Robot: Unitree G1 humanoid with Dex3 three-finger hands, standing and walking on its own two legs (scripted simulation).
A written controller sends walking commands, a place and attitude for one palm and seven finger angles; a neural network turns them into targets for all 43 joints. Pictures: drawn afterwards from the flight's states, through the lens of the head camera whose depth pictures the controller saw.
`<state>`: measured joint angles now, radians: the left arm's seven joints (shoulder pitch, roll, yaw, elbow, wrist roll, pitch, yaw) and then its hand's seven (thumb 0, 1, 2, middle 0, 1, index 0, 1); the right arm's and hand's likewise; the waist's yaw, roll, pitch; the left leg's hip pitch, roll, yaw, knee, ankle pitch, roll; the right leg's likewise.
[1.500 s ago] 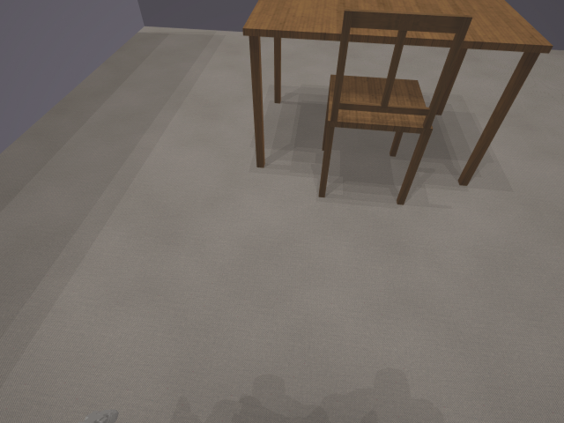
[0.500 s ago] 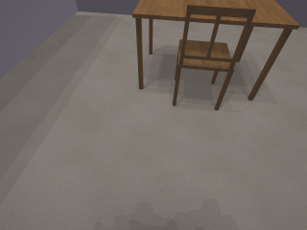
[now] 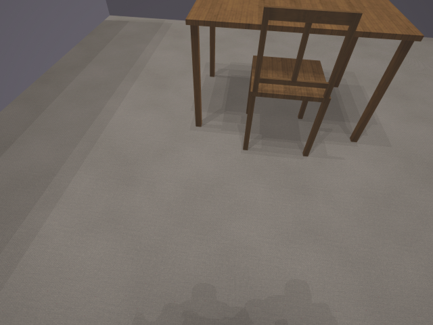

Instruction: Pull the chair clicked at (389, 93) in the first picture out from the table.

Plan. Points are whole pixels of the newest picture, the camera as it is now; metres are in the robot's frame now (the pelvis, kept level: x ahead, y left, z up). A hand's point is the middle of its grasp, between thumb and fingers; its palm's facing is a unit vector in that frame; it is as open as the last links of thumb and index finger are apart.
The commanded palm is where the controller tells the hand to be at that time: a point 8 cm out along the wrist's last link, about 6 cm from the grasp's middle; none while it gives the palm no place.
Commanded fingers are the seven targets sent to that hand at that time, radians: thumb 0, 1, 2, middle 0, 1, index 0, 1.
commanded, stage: walk to a spot facing it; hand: left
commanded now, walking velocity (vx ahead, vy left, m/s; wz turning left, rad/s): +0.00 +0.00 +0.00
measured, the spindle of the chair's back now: (300, 53) +1.31 -0.34 -0.10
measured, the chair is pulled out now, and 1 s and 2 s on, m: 0.00 0.00 0.00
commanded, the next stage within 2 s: none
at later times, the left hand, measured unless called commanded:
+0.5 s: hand out of the picture +0.05 +0.17 -0.18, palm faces -0.17 -0.95 -0.28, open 7.4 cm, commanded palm none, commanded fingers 0.00 0.90 0.90 -0.20 -0.30 -0.20 -0.30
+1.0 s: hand out of the picture +0.14 +0.16 -0.17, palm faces -0.32 -0.93 -0.20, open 7.4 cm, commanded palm none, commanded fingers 0.00 0.90 0.90 -0.20 -0.30 -0.20 -0.30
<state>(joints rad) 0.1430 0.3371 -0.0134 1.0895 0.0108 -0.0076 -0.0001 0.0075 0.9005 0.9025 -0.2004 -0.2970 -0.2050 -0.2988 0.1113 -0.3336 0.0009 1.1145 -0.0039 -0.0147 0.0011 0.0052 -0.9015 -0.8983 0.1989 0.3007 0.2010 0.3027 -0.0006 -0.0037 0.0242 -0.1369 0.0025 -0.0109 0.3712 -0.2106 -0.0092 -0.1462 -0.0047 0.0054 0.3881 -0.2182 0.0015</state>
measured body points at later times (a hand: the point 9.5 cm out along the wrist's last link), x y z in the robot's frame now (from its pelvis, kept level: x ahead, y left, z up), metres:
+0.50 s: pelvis -0.02 -0.03 -0.03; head +0.00 -0.07 +0.42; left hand +0.06 +0.22 -0.16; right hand +0.00 -0.30 -0.19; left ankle -0.01 +0.12 -0.72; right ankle -0.02 -0.11 -0.75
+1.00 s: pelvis +0.11 -0.03 -0.01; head +0.13 -0.03 +0.44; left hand +0.15 +0.21 -0.16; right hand +0.14 -0.31 -0.13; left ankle +0.22 +0.06 -0.71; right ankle -0.02 -0.11 -0.75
